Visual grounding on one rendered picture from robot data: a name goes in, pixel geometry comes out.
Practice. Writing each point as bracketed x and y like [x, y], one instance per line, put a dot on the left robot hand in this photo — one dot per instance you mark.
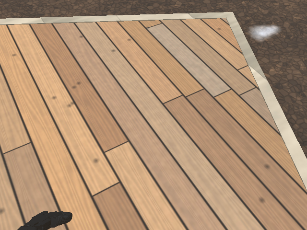
[45, 220]

